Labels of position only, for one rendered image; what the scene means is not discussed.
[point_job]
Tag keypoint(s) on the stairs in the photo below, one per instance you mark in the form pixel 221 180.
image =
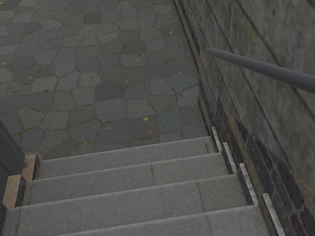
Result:
pixel 179 188

